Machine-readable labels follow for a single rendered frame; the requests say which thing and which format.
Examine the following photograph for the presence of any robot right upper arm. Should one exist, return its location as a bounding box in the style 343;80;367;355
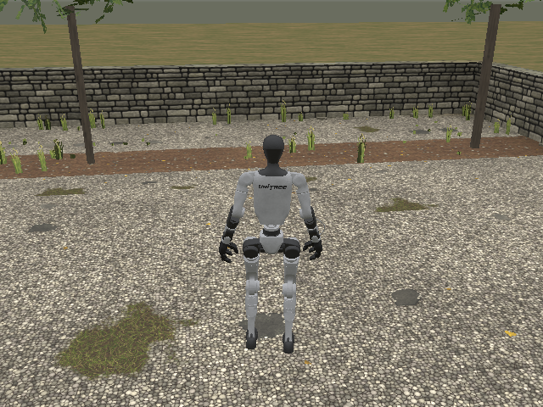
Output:
290;172;313;220

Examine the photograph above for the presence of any robot right forearm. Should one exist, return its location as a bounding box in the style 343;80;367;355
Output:
304;207;321;243

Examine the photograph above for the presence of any right robot hand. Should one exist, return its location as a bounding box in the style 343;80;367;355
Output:
303;240;322;260

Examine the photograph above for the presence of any robot left shin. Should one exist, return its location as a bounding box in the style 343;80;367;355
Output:
245;280;258;337

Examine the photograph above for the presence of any left robot hand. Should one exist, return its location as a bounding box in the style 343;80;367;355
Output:
219;241;238;263

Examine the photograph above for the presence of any robot right shin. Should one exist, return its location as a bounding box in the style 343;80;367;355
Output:
283;283;296;342

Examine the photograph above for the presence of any robot left forearm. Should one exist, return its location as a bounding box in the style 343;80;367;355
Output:
221;206;239;244

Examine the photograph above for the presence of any robot left upper arm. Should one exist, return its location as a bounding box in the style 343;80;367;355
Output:
232;171;255;219

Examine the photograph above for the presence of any robot shin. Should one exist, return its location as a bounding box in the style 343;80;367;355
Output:
283;283;296;342
245;280;258;337

